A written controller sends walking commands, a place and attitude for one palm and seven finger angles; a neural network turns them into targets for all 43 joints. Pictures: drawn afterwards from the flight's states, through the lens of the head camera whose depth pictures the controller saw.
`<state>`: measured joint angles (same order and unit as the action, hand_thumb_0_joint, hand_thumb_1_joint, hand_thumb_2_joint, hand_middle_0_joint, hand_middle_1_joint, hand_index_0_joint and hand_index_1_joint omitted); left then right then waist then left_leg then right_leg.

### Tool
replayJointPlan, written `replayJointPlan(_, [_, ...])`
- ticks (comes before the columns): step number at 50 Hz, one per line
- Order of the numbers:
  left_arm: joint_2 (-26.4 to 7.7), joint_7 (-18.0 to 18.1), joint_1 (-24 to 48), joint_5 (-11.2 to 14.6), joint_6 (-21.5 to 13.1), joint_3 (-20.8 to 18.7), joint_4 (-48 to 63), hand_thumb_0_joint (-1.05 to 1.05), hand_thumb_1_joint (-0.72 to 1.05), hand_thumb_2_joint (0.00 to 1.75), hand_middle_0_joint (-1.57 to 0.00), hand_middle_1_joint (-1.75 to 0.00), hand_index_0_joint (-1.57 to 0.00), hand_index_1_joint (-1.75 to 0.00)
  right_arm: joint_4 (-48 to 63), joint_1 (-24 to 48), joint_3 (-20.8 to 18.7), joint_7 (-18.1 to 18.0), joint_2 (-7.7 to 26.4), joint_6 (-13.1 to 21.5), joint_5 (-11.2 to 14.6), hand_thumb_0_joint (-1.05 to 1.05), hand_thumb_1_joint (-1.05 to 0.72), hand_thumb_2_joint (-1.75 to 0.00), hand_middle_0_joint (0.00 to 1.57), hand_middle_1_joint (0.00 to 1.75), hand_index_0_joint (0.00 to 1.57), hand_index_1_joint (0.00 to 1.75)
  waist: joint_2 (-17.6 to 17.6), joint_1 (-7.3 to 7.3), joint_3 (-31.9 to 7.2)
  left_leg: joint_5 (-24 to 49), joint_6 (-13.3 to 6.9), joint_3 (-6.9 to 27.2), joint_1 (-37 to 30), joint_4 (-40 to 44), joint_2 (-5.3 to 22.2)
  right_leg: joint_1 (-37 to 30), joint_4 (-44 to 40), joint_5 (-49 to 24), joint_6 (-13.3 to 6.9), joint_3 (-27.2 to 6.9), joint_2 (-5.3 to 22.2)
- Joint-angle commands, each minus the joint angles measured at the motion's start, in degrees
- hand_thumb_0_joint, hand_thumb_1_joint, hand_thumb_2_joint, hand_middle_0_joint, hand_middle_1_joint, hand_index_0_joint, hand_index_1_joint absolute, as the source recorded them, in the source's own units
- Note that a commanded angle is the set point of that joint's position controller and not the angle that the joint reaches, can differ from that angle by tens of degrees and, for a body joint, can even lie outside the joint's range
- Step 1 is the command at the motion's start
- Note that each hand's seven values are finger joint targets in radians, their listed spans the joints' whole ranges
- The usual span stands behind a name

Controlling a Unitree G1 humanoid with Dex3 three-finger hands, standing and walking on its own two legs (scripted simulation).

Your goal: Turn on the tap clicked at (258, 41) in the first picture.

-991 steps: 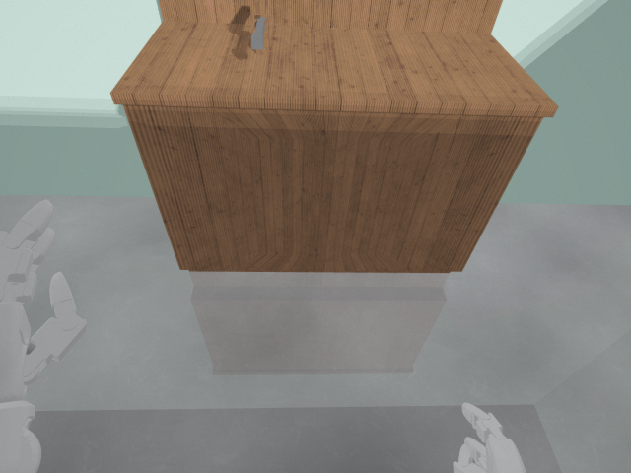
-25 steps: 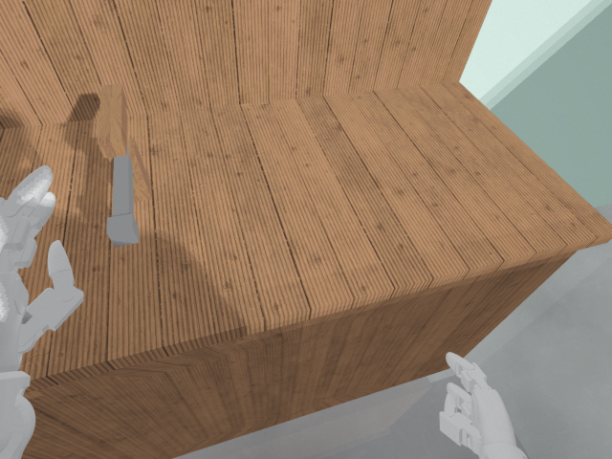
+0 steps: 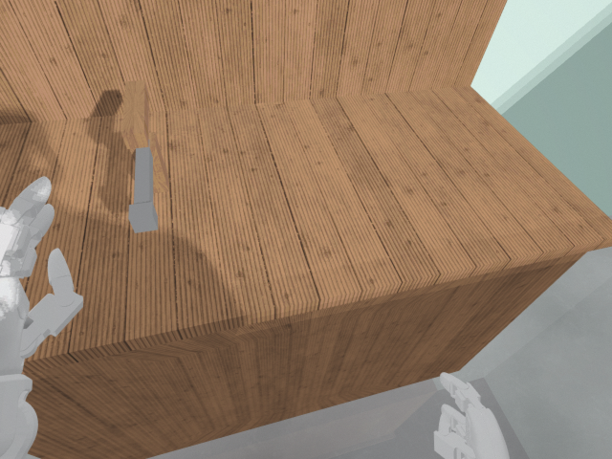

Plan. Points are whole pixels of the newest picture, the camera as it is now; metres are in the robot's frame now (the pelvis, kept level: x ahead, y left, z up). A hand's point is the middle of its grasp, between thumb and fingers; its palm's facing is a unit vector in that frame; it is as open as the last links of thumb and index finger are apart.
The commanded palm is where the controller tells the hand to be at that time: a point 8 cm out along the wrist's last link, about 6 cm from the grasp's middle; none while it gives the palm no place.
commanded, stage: shuffle to correct the standing spot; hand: left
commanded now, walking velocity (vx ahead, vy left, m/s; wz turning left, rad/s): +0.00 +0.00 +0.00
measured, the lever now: (143, 217) +0.36 +0.25 +0.11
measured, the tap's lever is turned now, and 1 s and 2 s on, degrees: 0 0 0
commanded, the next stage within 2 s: come to a stop and stand still in 0.70 s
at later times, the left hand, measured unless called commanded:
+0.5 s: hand (129, 287) +0.24 +0.21 +0.16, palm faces +0.35 -0.86 -0.36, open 7.4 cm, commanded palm +0.17 +0.24 +0.17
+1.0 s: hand (182, 298) +0.23 +0.15 +0.16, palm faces +0.36 -0.85 -0.39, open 7.4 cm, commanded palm +0.17 +0.19 +0.17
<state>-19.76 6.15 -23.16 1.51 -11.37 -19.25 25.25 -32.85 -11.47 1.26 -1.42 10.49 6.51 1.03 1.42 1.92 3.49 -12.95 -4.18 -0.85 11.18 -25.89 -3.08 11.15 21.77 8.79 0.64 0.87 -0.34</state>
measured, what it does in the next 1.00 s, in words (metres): shifts its weight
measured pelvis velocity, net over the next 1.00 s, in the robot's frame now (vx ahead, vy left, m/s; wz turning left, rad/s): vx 0.02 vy -0.09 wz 0.01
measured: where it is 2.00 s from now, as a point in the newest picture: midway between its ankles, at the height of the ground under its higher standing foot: outside the picture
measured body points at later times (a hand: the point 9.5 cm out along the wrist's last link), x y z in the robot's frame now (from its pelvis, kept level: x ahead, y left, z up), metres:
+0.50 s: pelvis +0.01 -0.04 +0.00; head +0.04 -0.01 +0.45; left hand +0.21 +0.25 +0.18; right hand +0.20 -0.25 -0.07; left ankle +0.01 +0.07 -0.74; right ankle +0.03 -0.13 -0.74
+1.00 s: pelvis +0.02 -0.09 -0.01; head +0.04 -0.08 +0.44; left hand +0.20 +0.20 +0.18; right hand +0.18 -0.33 -0.09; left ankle +0.01 +0.06 -0.74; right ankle +0.03 -0.13 -0.74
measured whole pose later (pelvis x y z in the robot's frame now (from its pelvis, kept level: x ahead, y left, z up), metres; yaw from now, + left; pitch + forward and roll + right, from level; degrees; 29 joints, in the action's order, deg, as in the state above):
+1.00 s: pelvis +0.02 -0.09 -0.01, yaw +1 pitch +0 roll +0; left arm -21.1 7.2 -28.9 4.8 -7.9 -20.1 30.2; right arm -33.4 -11.6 -1.4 -1.8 12.9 3.6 2.0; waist 0.0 -0.8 2.5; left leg -15.8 -0.7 2.4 14.6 -31.8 2.7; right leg 13.0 24.6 11.8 -6.3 4.1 -6.3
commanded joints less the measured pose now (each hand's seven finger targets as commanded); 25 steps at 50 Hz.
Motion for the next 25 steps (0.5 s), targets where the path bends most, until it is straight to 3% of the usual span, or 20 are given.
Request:
replayJointPlan(1, [-9.40,0.93,5.09,0.25,-4.29,-5.61,13.63,0.00,0.90,0.90,-0.20,-0.30,-0.20,-0.30,9.44,5.92,-3.38,-0.69,8.33,3.30,0.11,0.00,-0.90,-0.90,0.20,0.30,0.20,0.30,-5.18,-0.55,-6.16,-5.52,2.94,6.54,6.47,9.32,6.83,-7.52,-1.62,0.10,-1.70,-2.65,2.52])
replayJointPlan(4, [-11.34,1.25,4.42,0.14,-4.50,-7.62,15.42,0.00,0.90,0.90,-0.20,-0.30,-0.20,-0.30,9.14,6.58,-3.34,-0.66,8.31,3.67,0.26,0.00,-0.90,-0.90,0.20,0.30,0.20,0.30,-6.04,-0.39,-7.64,-2.13,3.26,6.22,5.21,8.44,6.67,-8.19,-0.77,-2.77,-1.71,-2.48,2.57])
replayJointPlan(5, [-9.44,1.03,3.79,0.45,-4.52,-6.13,13.78,0.00,0.90,0.90,-0.20,-0.30,-0.20,-0.30,8.67,5.71,-3.22,-0.72,8.24,3.44,-0.16,0.00,-0.90,-0.90,0.20,0.30,0.20,0.30,-4.93,-0.51,-7.76,-1.03,3.51,6.60,5.00,8.74,6.70,-7.95,-0.92,-2.90,-1.70,-1.96,2.18])
replayJointPlan(9, [-11.14,1.07,4.19,0.68,-4.18,-7.84,14.83,0.00,0.90,0.90,-0.20,-0.30,-0.20,-0.30,8.82,6.25,-3.63,-0.56,8.05,3.13,0.34,0.00,-0.90,-0.90,0.20,0.30,0.20,0.30,-6.71,-0.61,-7.73,3.31,4.93,7.45,2.58,9.36,8.34,-6.67,0.81,-3.65,-1.37,-1.19,1.06])
replayJointPlan(10, [-8.89,0.68,4.15,0.97,-4.03,-5.81,13.09,0.00,0.90,0.90,-0.20,-0.30,-0.20,-0.30,8.56,5.45,-3.61,-0.46,8.12,2.78,0.10,0.00,-0.90,-0.90,0.20,0.30,0.20,0.30,-6.05,-0.78,-7.16,3.14,5.08,7.88,2.77,9.96,8.76,-5.75,1.21,-2.84,-1.25,-0.64,0.63])
replayJointPlan(11, [-9.64,0.67,5.02,0.94,-3.95,-6.16,14.08,0.00,0.90,0.90,-0.20,-0.30,-0.20,-0.30,9.05,5.47,-4.04,-0.40,8.08,2.70,0.24,0.00,-0.90,-0.90,0.20,0.30,0.20,0.30,-7.26,-0.72,-7.33,3.87,5.07,8.10,2.54,9.71,9.52,-6.03,1.55,-2.83,-1.25,-0.83,0.84])
replayJointPlan(14, [-10.30,0.65,5.10,0.97,-3.40,-6.95,14.66,0.00,0.90,0.90,-0.20,-0.30,-0.20,-0.30,9.15,5.98,-3.98,0.02,7.73,2.31,0.59,0.00,-0.90,-0.90,0.20,0.30,0.20,0.30,-6.59,-0.84,-7.63,6.71,5.25,7.52,1.35,8.57,9.96,-5.13,2.03,-3.33,-1.17,-0.28,0.46])
replayJointPlan(15, [-8.66,0.37,4.84,1.23,-3.29,-5.26,13.84,0.00,0.90,0.90,-0.20,-0.30,-0.20,-0.30,8.95,5.36,-4.08,0.12,8.09,2.00,0.22,0.00,-0.90,-0.90,0.20,0.30,0.20,0.30,-6.76,-1.03,-7.68,7.37,5.20,7.85,1.48,8.49,10.16,-4.78,2.24,-3.02,-1.24,0.01,0.30])
replayJointPlan(19, [-10.86,0.45,3.66,1.44,-2.56,-7.34,16.13,0.00,0.90,0.90,-0.20,-0.30,-0.20,-0.30,9.84,6.09,-4.21,0.61,7.61,1.64,0.70,0.00,-0.90,-0.90,0.20,0.30,0.20,0.30,-6.66,-0.85,-8.63,11.76,4.88,6.54,-0.12,5.74,10.55,-4.60,1.67,-4.65,-1.32,0.00,0.72])
replayJointPlan(20, [-9.04,0.21,3.34,1.79,-2.36,-5.68,14.99,0.00,0.90,0.90,-0.20,-0.30,-0.20,-0.30,9.65,5.52,-4.13,0.69,7.83,1.35,0.36,0.00,-0.90,-0.90,0.20,0.30,0.20,0.30,-6.59,-1.14,-8.43,10.45,4.53,6.52,1.20,5.61,10.48,-4.78,1.68,-4.43,-1.38,0.06,0.76])
replayJointPlan(24, [-12.23,0.57,1.54,2.19,-1.90,-9.17,17.15,0.00,0.90,0.90,-0.20,-0.30,-0.20,-0.30,10.23,6.12,-4.28,0.67,7.45,1.12,0.68,0.00,-0.90,-0.90,0.20,0.30,0.20,0.30,-6.53,-0.94,-9.75,10.01,3.66,5.56,0.81,3.10,10.36,-5.25,0.99,-6.81,-1.79,-1.27,1.66])
replayJointPlan(25, [-10.10,0.27,1.44,2.59,-1.76,-7.30,16.29,0.00,0.90,0.90,-0.20,-0.30,-0.20,-0.30,9.99,5.47,-4.16,0.63,7.61,0.87,0.27,0.00,-0.90,-0.90,0.20,0.30,0.20,0.30,-5.46,-1.28,-9.54,8.85,3.48,5.57,1.77,2.80,9.98,-5.23,0.74,-6.75,-1.94,-1.25,1.70])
